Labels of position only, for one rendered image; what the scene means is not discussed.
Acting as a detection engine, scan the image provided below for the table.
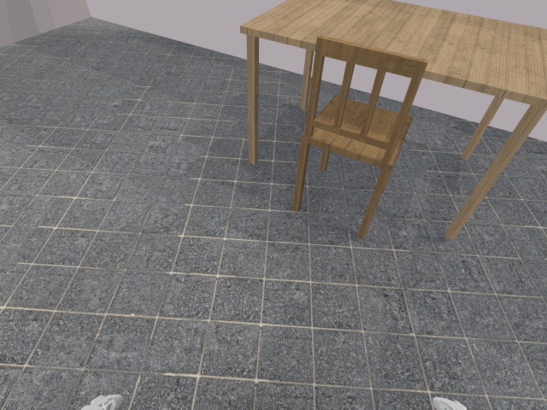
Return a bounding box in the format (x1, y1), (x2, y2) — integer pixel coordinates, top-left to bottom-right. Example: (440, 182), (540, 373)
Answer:
(240, 0), (547, 240)

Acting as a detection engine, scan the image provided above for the chair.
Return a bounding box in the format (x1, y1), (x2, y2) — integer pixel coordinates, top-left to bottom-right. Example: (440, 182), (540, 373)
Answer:
(292, 35), (429, 239)

